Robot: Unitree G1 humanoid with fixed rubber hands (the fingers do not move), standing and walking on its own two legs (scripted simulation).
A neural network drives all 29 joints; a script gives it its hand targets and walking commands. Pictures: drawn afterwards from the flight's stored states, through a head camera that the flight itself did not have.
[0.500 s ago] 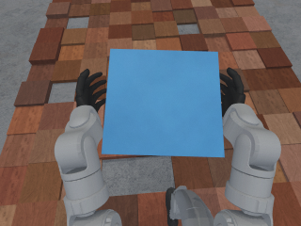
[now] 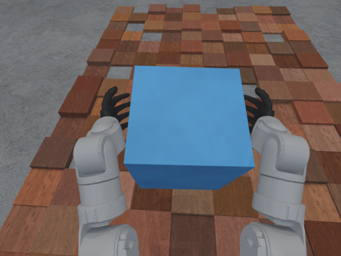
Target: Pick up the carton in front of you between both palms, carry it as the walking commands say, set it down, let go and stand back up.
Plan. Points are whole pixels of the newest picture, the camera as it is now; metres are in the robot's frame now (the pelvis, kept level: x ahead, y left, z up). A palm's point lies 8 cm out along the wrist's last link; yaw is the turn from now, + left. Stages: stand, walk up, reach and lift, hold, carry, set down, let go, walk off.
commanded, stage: carry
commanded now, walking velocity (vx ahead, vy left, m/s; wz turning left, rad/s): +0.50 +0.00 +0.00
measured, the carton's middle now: (182, 137) +0.35 +0.02 +0.08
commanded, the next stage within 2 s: none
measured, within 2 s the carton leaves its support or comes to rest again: neither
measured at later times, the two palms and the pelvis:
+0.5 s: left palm (127, 66) +0.61 +0.20 +0.09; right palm (224, 61) +0.66 -0.11 +0.08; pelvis +0.31 +0.00 +0.01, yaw +4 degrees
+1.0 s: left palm (134, 1) +0.96 +0.23 +0.15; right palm (213, 4) +0.92 -0.08 +0.15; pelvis +0.60 +0.09 +0.02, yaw -1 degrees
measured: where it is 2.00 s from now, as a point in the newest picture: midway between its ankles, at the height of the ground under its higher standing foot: (170, 108)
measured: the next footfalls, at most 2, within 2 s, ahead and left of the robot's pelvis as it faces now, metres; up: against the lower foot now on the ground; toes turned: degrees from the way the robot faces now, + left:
right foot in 0.30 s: +0.41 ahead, -0.04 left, +0.05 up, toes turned -2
left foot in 0.84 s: +0.67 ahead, +0.14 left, +0.05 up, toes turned +1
